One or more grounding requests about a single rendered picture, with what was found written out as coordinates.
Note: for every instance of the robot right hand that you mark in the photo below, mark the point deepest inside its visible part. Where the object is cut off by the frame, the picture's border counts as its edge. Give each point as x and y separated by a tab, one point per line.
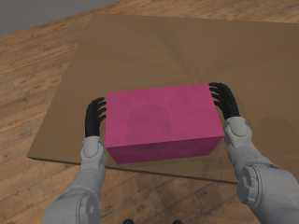
226	102

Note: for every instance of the robot left hand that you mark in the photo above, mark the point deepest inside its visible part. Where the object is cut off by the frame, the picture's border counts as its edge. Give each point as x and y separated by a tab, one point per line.
92	119

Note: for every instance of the table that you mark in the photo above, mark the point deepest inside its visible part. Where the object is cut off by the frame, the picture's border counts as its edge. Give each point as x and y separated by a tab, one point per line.
257	60

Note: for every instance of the left robot forearm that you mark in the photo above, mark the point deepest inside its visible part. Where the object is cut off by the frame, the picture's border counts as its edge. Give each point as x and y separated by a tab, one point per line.
92	171

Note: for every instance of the robot left upper arm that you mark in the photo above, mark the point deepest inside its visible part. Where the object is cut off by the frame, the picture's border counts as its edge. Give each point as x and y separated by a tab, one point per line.
78	209

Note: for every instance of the right robot forearm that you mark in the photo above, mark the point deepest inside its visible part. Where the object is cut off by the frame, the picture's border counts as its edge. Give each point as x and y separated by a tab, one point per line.
240	148

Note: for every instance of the robot right upper arm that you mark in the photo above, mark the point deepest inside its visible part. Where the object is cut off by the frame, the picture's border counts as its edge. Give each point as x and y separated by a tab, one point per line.
271	194

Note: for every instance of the carton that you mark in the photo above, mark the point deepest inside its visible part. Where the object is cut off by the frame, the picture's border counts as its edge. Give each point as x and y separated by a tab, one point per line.
164	123

